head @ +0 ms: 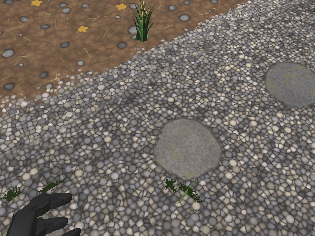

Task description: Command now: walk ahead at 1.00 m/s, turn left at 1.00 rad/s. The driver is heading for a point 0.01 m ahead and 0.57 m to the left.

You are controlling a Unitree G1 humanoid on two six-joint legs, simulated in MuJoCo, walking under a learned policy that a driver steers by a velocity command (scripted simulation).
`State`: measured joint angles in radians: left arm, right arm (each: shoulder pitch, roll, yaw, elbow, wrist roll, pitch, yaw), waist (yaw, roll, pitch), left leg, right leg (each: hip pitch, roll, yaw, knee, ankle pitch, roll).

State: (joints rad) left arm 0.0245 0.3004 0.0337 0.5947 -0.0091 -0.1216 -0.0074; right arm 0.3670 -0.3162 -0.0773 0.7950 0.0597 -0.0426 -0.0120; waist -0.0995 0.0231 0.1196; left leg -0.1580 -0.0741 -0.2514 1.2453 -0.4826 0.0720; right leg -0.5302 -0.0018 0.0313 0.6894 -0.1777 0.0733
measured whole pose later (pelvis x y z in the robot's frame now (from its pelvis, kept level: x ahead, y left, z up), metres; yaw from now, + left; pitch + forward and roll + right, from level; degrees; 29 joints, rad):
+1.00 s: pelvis +0.66 +0.14 +0.03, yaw +34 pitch +1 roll -1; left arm 0.02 0.25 0.02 0.72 0.03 -0.02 0.02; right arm 0.22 -0.34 -0.08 0.75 0.04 0.06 -0.04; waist -0.03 0.01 0.10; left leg -0.49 -0.01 -0.05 1.21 -0.52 -0.06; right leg -0.42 -0.02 -0.11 0.48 -0.09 -0.03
